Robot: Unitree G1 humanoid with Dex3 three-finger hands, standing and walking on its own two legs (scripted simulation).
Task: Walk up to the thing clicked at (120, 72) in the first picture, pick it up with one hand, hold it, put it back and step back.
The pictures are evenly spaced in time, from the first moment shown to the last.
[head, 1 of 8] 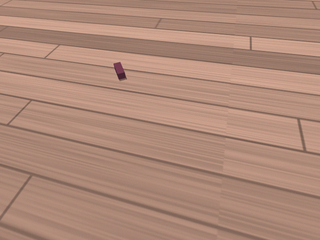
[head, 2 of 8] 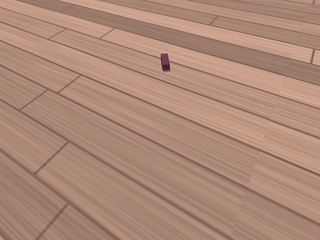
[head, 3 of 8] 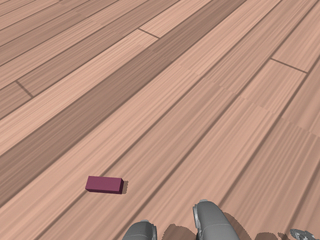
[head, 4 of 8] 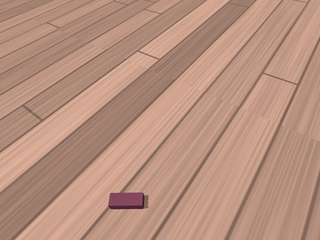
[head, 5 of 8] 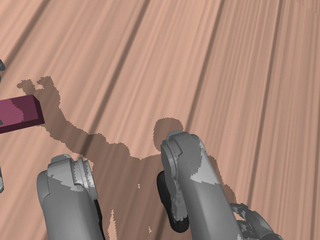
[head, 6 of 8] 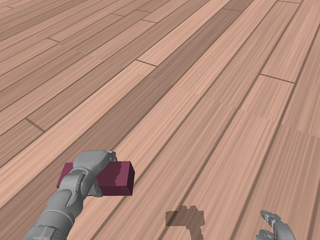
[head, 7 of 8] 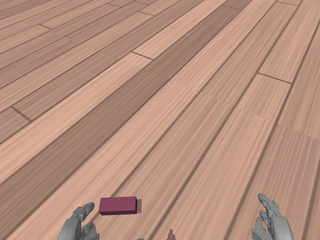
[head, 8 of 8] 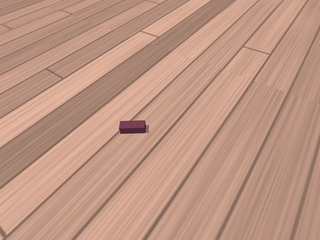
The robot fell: no
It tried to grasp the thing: yes
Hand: left
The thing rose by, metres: 0.68
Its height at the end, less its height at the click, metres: +0.00
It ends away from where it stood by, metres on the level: 0.02
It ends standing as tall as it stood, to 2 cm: yes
